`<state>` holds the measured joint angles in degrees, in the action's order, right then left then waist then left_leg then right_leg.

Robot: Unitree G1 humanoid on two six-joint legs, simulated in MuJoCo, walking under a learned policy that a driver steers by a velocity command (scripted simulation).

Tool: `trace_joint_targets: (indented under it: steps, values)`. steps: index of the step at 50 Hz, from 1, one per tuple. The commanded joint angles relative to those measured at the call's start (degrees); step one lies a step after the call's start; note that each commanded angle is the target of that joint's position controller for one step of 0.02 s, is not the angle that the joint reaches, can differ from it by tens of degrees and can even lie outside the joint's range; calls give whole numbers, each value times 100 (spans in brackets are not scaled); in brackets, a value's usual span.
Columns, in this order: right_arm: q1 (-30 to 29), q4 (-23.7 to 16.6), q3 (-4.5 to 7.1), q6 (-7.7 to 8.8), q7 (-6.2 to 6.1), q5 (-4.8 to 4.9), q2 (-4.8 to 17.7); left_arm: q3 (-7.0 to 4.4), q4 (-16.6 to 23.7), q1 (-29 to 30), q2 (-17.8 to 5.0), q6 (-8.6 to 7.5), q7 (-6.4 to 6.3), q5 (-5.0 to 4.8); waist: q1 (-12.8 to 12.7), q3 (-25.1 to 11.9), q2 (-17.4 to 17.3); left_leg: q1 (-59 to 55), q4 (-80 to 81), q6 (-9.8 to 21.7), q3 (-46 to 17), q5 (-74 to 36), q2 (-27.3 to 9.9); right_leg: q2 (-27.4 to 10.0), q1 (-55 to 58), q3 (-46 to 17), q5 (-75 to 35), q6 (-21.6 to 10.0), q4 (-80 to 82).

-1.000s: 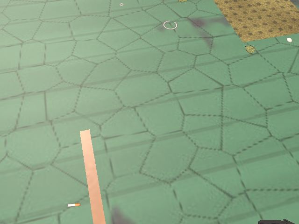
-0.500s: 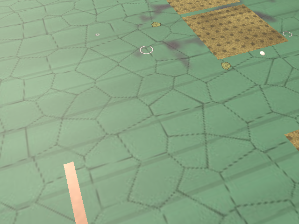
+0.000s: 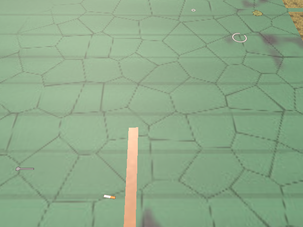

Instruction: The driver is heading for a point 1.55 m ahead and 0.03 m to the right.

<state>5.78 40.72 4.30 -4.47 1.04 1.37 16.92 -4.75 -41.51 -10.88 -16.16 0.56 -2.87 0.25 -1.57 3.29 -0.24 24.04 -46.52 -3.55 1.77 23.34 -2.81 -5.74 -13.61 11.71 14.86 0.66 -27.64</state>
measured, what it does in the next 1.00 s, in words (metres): steps on the spot: left foot, then right foot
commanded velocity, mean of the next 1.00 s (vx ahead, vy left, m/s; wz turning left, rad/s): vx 0.00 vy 0.00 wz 0.20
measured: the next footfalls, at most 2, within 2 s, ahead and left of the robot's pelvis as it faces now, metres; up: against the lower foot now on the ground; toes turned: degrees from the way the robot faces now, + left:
left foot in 0.06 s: +0.03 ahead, +0.14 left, +0.00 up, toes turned +10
right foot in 0.54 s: +0.09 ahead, -0.09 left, +0.00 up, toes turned +19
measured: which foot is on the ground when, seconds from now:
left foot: up 0.00-0.04, down 0.06-1.00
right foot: down 0.00-0.06, up 0.08-0.52, down 0.54-0.94, up 0.96-1.00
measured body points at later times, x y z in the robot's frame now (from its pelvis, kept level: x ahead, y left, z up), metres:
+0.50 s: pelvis +0.01 +0.02 +0.00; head +0.04 +0.04 +0.45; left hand +0.09 +0.33 -0.10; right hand +0.23 -0.21 -0.09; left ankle +0.00 +0.12 -0.74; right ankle +0.06 -0.11 -0.72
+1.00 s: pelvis +0.02 +0.01 -0.01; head +0.05 +0.01 +0.44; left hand +0.14 +0.31 -0.10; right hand +0.19 -0.25 -0.11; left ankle -0.01 +0.13 -0.74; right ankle +0.04 -0.10 -0.71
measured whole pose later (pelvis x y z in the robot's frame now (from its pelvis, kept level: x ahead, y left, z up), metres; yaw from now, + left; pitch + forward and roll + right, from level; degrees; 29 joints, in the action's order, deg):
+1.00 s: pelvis +0.02 +0.01 -0.01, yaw +8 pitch +1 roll +1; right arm 11.4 39.6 4.8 -1.2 -2.6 -0.8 16.4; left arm -4.1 -38.3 -8.8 -18.3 1.3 0.1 -1.0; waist 0.2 2.8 1.2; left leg 15.2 -33.0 0.7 1.8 18.4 0.5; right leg 2.1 -23.5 -4.5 27.5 0.4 -48.8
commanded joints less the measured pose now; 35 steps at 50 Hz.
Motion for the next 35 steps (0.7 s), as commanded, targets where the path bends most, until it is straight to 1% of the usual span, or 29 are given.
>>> trace_joint_targets:
  steps: [1, 2, 3, 4, 5, 6, 7, 8, 9, 10, 11, 13, 16, 19, 22, 23, 24, 25, 26, 27, 28, 29, 30, 31, 32, 33, 34, 35]
  values:
    - [145, -421, 169, 11, 80, -8, 518, -321, 281, 181, -1148, -49, 43, -155, 183, -833, 953, -657, 1312, 270, 425, -698, 210, -1342, 636, -781, -2035, -944, 299]
    - [402, -331, 229, -9, 47, -17, 606, -293, 180, 34, -1017, -50, 77, -183, 254, -847, 789, -1220, 1879, 455, 407, -1123, 354, -1211, 336, -562, -1632, -655, -101]
    - [715, -263, 363, -4, -32, -23, 974, -230, 60, -263, -776, -57, 129, -87, 278, -888, -32, -2113, 2330, 738, -282, -2429, 75, -828, -449, -132, -768, -204, -1102]
    - [886, -385, 507, 43, -155, -83, 1717, -67, 368, -89, -364, -57, 161, 260, 188, -844, -1921, -3016, 2245, 1610, -2574, -5093, -1559, 4, -2423, 90, 2455, 435, -3090]
    - [947, -502, 448, 229, -59, -336, 1606, -121, 587, 534, -596, -73, 92, 138, 661, -1347, -1325, -2428, 2546, 2567, -3301, -4511, -2062, 369, -2668, -1160, 2706, 467, -4065]
    - [706, -494, 387, 376, -18, -331, 1439, -183, 590, 719, -785, -40, 42, -28, 552, -1037, -810, -2219, 2710, 2406, -2790, -3835, -1754, 294, -2770, -1406, 2254, 377, -4316]
    - [407, -484, 348, 448, -63, -210, 1271, -201, 546, 667, -772, -21, -13, -43, 352, -769, -707, -1982, 2744, 2054, -2396, -3232, -1420, 232, -2825, -1508, 1665, 293, -4155]
    - [151, -520, 278, 450, -118, -95, 1036, -230, 423, 570, -814, -3, -79, 26, 235, -685, -517, -1851, 2732, 1788, -2195, -2917, -1200, 179, -2783, -1591, 1236, 291, -3988]
    - [-28, -552, 235, 430, -164, -49, 950, -258, 396, 429, -852, 1, -103, 74, 102, -666, -559, -1599, 2749, 1691, -2035, -2963, -1043, 236, -2545, -1599, 898, 317, -3909]
    - [-15, -581, 211, 417, -202, -76, 913, -260, 369, 330, -816, -19, -87, 77, 54, -765, -631, -1502, 2762, 1671, -1971, -3020, -943, 337, -2338, -1581, 654, 334, -3934]
    - [38, -590, 203, 416, -230, -101, 893, -247, 356, 253, -740, -38, -65, 55, 41, -868, -634, -1545, 2754, 1678, -1941, -3030, -891, 396, -2258, -1593, 499, 352, -3835]
    - [164, -581, 211, 414, -269, -93, 913, -203, 372, 303, -616, -55, -45, 20, 89, -889, -612, -1618, 2743, 1664, -1967, -2849, -805, 473, -2212, -1618, 368, 391, -3305]
    - [277, -584, 255, 376, -309, -65, 1019, -141, 449, 543, -508, -74, -11, 15, 207, -791, -704, -1584, 2736, 1639, -2189, -2168, -720, 556, -2023, -1691, 296, 452, -2391]
    - [241, -610, 239, 348, -287, -113, 999, -118, 421, 529, -524, -100, 60, -20, 281, -764, -838, -1334, 2687, 1664, -2284, -1837, -719, 541, -1520, -1637, 382, 446, -1818]
    - [257, -588, 189, 311, -229, -140, 946, -109, 441, 516, -557, -153, 133, -57, 350, -767, -875, -1222, 2501, 1688, -2482, -2201, -745, 575, -1026, -1530, 599, 363, -1372]
    - [241, -582, 164, 298, -220, -136, 914, -102, 445, 486, -551, -177, 161, -66, 335, -771, -867, -1259, 2411, 1672, -2560, -2390, -745, 585, -887, -1503, 601, 316, -1131]
    - [181, -582, 132, 285, -219, -118, 865, -91, 423, 397, -516, -204, 191, -69, 254, -780, -837, -1265, 2292, 1614, -2581, -2563, -695, 598, -654, -1463, 418, 254, -703]
    - [100, -583, 89, 271, -228, -87, 785, -74, 371, 240, -452, -237, 226, -59, 109, -789, -796, -1190, 2161, 1482, -2530, -2622, -573, 613, -248, -1402, -88, 167, 19]
    - [205, -547, 43, 275, -240, -76, 668, -67, 353, 145, -484, -269, 246, 1, 48, -793, -659, -1004, 2072, 1236, -2464, -2354, -399, 463, 268, -1530, -893, 48, 656]
    - [425, -546, -23, 311, -248, -177, 472, -110, 406, 73, -819, -283, 225, 110, 186, -948, -31, -675, 1580, 871, -2088, -1556, -53, -308, 823, -2190, -1945, -198, 729]
    - [730, -544, -27, 366, -228, -188, 380, -121, 399, 374, -1051, -256, 214, 191, 646, -816, 1074, -298, 1199, 543, -1258, -203, 630, -912, 683, -2913, -2758, -899, 672]
    - [619, -524, 1, 387, -232, -260, 578, -4, 434, 514, -611, -260, 224, 172, 513, -874, 1208, -588, 1097, 300, -1075, 241, 472, -1196, 325, -3188, -2456, -1378, 804]
    - [491, -506, 47, 382, -231, -239, 692, 50, 453, 642, -482, -271, 236, 131, 460, -774, 1089, -706, 1170, 225, -1005, -18, 397, -972, 311, -2978, -2148, -1284, 782]
    - [379, -473, 35, 359, -237, -239, 598, 27, 405, 605, -577, -270, 238, 98, 407, -777, 993, -782, 1434, 204, -966, -464, 385, -679, 389, -2727, -1810, -1030, 705]
    - [344, -442, -6, 326, -231, -285, 445, 63, 372, 594, -531, -291, 253, 57, 382, -747, 967, -1080, 1814, 181, -1020, -922, 293, -473, 262, -2566, -1522, -804, 662]
    - [346, -398, -40, 299, -211, -306, 351, 118, 321, 506, -431, -319, 274, 53, 361, -730, 868, -1476, 2071, 197, -1096, -1366, 203, -293, 28, -2406, -1263, -581, 625]
    - [303, -373, -36, 284, -191, -298, 389, 127, 270, 354, -456, -328, 294, 53, 284, -625, 653, -1681, 2072, 279, -1066, -1522, 216, -96, -228, -2226, -863, -404, 621]
    - [370, -319, 1, 293, -180, -275, 490, 120, 286, 355, -546, -326, 316, 32, 253, -491, 389, -1576, 1991, 388, -997, -1457, 247, 58, -265, -2086, -549, -308, 620]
